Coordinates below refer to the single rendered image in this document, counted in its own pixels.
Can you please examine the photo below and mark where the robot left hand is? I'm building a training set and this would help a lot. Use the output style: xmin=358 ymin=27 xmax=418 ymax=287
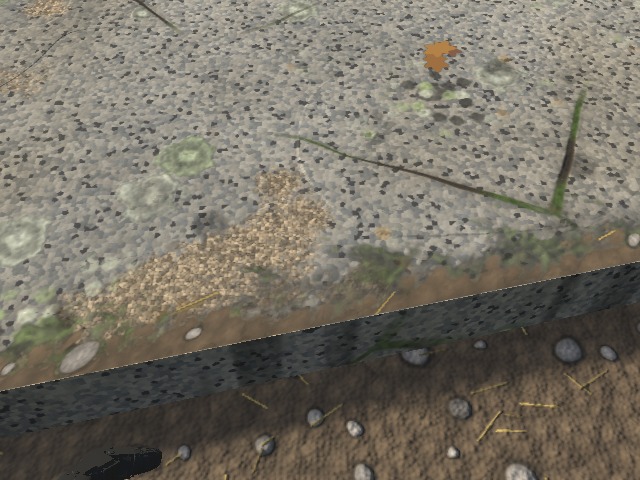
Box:
xmin=55 ymin=445 xmax=162 ymax=480

